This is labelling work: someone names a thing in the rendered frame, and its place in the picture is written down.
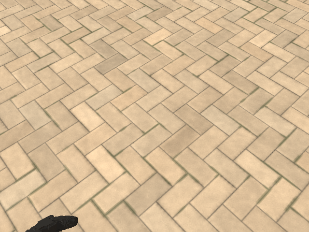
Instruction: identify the robot left hand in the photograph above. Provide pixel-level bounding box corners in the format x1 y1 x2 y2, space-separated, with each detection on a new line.
25 215 78 232

